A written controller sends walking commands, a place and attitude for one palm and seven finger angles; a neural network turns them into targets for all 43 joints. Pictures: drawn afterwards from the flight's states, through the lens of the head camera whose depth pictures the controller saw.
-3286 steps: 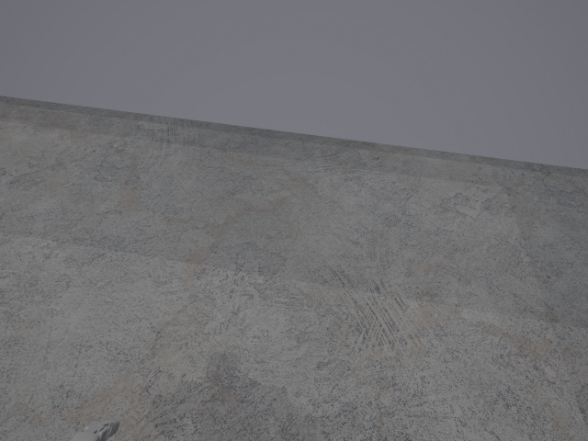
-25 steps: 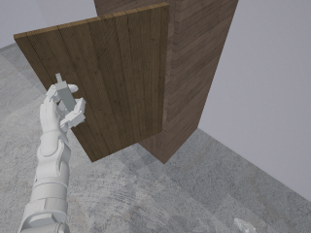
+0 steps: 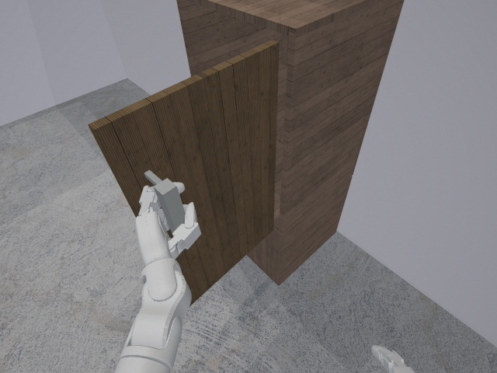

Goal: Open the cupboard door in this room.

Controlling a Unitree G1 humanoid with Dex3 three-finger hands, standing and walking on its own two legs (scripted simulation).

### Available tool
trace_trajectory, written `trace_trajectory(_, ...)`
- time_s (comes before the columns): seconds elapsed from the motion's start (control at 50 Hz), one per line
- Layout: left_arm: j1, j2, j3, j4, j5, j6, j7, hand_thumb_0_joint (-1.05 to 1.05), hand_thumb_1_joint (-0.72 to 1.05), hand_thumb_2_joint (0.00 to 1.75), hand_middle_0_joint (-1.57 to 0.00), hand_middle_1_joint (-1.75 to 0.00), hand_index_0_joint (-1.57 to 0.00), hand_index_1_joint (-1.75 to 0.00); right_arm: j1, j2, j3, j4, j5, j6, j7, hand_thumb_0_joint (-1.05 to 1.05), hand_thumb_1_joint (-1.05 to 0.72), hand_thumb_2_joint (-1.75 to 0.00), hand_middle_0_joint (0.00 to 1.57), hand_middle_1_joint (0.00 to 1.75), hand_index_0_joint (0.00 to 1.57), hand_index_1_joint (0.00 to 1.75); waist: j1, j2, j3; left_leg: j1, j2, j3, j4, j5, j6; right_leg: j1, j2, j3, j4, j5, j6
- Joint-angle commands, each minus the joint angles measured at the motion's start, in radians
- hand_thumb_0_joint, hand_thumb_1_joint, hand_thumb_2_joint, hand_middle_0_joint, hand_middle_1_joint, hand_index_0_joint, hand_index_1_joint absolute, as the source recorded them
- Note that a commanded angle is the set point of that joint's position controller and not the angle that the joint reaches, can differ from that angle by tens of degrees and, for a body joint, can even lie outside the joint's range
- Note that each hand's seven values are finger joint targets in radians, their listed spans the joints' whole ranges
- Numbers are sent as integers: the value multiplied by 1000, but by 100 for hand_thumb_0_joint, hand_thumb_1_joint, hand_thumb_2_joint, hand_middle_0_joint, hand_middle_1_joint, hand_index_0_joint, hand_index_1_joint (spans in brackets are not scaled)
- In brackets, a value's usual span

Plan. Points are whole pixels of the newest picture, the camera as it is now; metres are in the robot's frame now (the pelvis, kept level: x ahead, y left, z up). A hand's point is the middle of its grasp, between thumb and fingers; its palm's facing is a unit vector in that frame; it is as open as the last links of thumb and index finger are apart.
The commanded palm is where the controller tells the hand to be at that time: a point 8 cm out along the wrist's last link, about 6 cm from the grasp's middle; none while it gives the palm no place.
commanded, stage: open thumb and fingers to let go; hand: left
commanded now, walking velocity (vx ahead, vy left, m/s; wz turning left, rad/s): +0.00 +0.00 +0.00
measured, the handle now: (167, 207) +0.37 +0.15 +0.09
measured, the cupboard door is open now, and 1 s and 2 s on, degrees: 93 96 98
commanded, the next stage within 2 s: slide the hand sideways off the handle in 0.92 s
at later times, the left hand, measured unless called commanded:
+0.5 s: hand (197, 224) +0.33 +0.09 +0.09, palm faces +0.40 -0.92 +0.00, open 10.1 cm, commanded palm +0.28 +0.13 +0.08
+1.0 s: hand (197, 226) +0.33 +0.09 +0.09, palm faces +0.38 -0.93 -0.01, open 14.6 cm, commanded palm +0.29 +0.13 +0.08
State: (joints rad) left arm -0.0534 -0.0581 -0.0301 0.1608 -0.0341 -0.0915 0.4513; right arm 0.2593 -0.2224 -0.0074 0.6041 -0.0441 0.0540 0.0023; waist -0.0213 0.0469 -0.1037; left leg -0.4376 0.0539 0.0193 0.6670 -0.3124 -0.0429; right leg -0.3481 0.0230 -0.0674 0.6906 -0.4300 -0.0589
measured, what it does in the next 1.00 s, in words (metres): stands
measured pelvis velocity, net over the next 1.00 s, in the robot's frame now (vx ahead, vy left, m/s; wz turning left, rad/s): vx -0.03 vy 0.02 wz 0.02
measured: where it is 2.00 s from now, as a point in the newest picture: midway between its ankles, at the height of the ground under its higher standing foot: outside the picture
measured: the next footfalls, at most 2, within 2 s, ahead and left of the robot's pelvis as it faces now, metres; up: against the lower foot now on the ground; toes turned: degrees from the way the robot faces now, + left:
none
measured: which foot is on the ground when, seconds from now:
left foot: down 0.00-1.00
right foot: down 0.00-1.00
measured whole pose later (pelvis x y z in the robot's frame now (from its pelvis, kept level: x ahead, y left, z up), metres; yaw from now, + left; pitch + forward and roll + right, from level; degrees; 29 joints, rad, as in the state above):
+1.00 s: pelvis -0.03 +0.02 -0.01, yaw +1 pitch +5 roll +0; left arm -0.25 -0.12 -0.14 0.32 0.06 -0.06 0.61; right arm 0.19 -0.18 0.00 0.67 -0.05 0.05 -0.01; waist 0.00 0.03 -0.09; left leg -0.53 0.03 0.01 0.75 -0.30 -0.01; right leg -0.42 0.00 -0.08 0.76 -0.42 -0.03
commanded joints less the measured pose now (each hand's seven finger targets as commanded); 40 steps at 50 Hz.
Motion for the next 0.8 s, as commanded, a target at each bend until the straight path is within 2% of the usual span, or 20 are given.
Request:
trace_trajectory(0.0, -199, -15, -68, -303, 45, -65, 46, 0, 90, 90, -40, -135, -40, -135, -127, -73, -27, -163, -7, -56, 3, 0, -90, -90, 20, 30, 20, 30, 12, -158, -175, 140, -56, 4, -5, 247, 59, 58, -51, 64, -120, 592, 80)
trace_trajectory(0.04, -273, -7, -64, -276, 75, -55, 82, 0, 90, 90, -40, -135, -40, -135, -138, -69, -25, -143, -15, -54, -3, 0, -90, -90, 20, 30, 20, 30, 6, -169, -156, 127, -59, -1, 5, 223, 60, 33, -60, 79, -129, 554, 82)
trace_trajectory(0.06, -305, 5, -66, -252, 95, -51, 99, 0, 90, 90, -40, -135, -40, -135, -141, -68, -24, -128, -15, -52, -6, 0, -90, -90, 20, 30, 20, 30, -6, -187, -117, 117, -57, -5, 12, 203, 62, 8, -63, 88, -149, 501, 81)
trace_trajectory(0.08, -356, 3, -63, -237, 104, -48, 115, 0, 90, 90, -40, -135, -40, -135, -155, -66, -23, -121, -17, -50, -9, 0, -90, -90, 20, 30, 20, 30, -6, -168, -120, 111, -60, -5, 14, 181, 63, -9, -68, 95, -152, 455, 79)
trace_trajectory(0.12, -370, 3, -56, -204, 118, -44, 126, 0, 76, 84, -39, -134, -39, -134, -161, -58, -21, -108, -20, -43, -15, 0, -90, -90, 20, 30, 20, 30, 0, -146, -140, 113, -63, -6, 17, 179, 62, -9, -72, 98, -148, 439, 75)
trace_trajectory(0.14, -365, -9, -67, -202, 119, -43, 124, 0, 69, 81, -38, -133, -38, -133, -165, -55, -21, -109, -18, -40, -16, 0, -90, -90, 20, 30, 20, 30, 4, -129, -162, 120, -63, -6, 17, 186, 62, -4, -69, 94, -138, 445, 71)
trace_trajectory(0.16, -377, -9, -73, -195, 123, -44, 120, 0, 62, 78, -38, -132, -38, -132, -161, -55, -24, -104, -16, -38, -18, 0, -90, -90, 20, 30, 20, 30, 1, -147, -180, 125, -63, -6, 16, 189, 62, 0, -68, 92, -138, 443, 71)
trace_trajectory(0.18, -381, -27, -78, -184, 103, -41, 110, 0, 55, 75, -38, -131, -38, -131, -170, -53, -21, -109, -15, -39, -20, 0, -90, -90, 20, 30, 20, 30, 2, -132, -182, 127, -64, -4, 12, 184, 62, 1, -67, 88, -138, 448, 73)
trace_trajectory(0.22, -426, -21, -75, -170, 79, -47, 88, 0, 41, 69, -36, -130, -36, -130, -173, -51, -17, -99, -11, -38, -28, 0, -90, -90, 20, 30, 20, 30, -4, -131, -181, 128, -66, -7, 11, 177, 60, 5, -68, 90, -140, 453, 77)
trace_trajectory(0.3, -453, -41, -79, -121, 59, -57, 67, 0, 13, 57, -35, -127, -35, -127, -171, -52, -14, -95, -10, -43, -31, 0, -90, -90, 20, 30, 20, 30, -5, -135, -182, 132, -63, -12, 7, 185, 60, -11, -58, 71, -126, 446, 72)
trace_trajectory(0.36, -458, -54, -89, -103, 70, -63, 73, 0, -8, 48, -33, -124, -33, -124, -158, -54, -19, -95, -10, -48, -24, 0, -90, -90, 20, 30, 20, 30, -2, -149, -203, 136, -57, -14, 11, 204, 59, -19, -49, 58, -108, 444, 68)
trace_trajectory(0.42, -464, -80, -112, -122, 89, -66, 87, 0, -29, 39, -32, -122, -32, -122, -154, -52, -25, -103, -10, -52, -15, 0, -90, -90, 20, 30, 20, 30, 1, -109, -233, 151, -55, -9, 19, 232, 57, -28, -41, 43, -83, 444, 56)
trace_trajectory(0.48, -457, -96, -126, -107, 101, -59, 103, 0, -50, 30, -30, -120, -30, -120, -149, -54, -27, -108, -10, -54, -6, 0, -90, -90, 20, 30, 20, 30, -2, -138, -211, 139, -50, -12, 21, 227, 58, -49, -33, 32, -80, 405, 52)
trace_trajectory(0.52, -478, -94, -126, -110, 109, -56, 114, 0, -50, 30, -30, -120, -30, -120, -155, -54, -28, -107, -9, -53, -7, 0, -90, -90, 20, 30, 20, 30, -5, -136, -206, 136, -50, -11, 22, 212, 58, -59, -31, 33, -84, 372, 49)
trace_trajectory(0.62, -525, -98, -131, -100, 119, -42, 134, 0, -50, 30, -26, -95, -26, -95, -158, -52, -24, -103, -9, -53, -8, 0, -90, -90, 20, 30, 20, 30, -5, -114, -196, 127, -48, -14, 19, 182, 57, -81, -26, 30, -86, 300, 41)
trace_trajectory(0.64, -511, -92, -123, -97, 120, -41, 137, 0, -50, 30, -25, -90, -25, -90, -158, -51, -26, -101, -9, -52, -8, 0, -90, -90, 20, 30, 20, 30, 2, -106, -203, 129, -48, -13, 19, 186, 56, -77, -24, 30, -86, 299, 39)
trace_trajectory(0.66, -492, -89, -125, -88, 125, -39, 139, 0, -50, 30, -24, -85, -24, -85, -155, -54, -27, -100, -9, -51, -7, 0, -90, -90, 20, 30, 20, 30, 3, -123, -195, 122, -45, -15, 18, 187, 56, -76, -22, 29, -89, 295, 38)
trace_trajectory(0.74, -523, -114, -144, -86, 126, -33, 152, 0, -50, 30, -21, -65, -21, -65, -163, -50, -25, -99, -9, -51, -7, 0, -90, -90, 20, 30, 20, 30, -3, -89, -191, 127, -45, -14, 16, 167, 54, -96, -19, 21, -88, 253, 34)
trace_trajectory(0.76, -526, -101, -132, -63, 129, -29, 158, 0, -50, 30, -20, -60, -20, -60, -160, -53, -26, -92, -9, -50, -8, 0, -90, -90, 20, 30, 20, 30, -4, -124, -185, 116, -44, -19, 16, 154, 55, -100, -18, 22, -94, 234, 35)
trace_trajectory(0.78, -549, -109, -136, -61, 123, -27, 161, 0, -50, 30, -19, -55, -19, -55, -166, -52, -22, -93, -9, -50, -9, 0, -90, -90, 20, 30, 20, 30, -9, -105, -173, 114, -45, -18, 11, 139, 56, -109, -19, 23, -97, 217, 36)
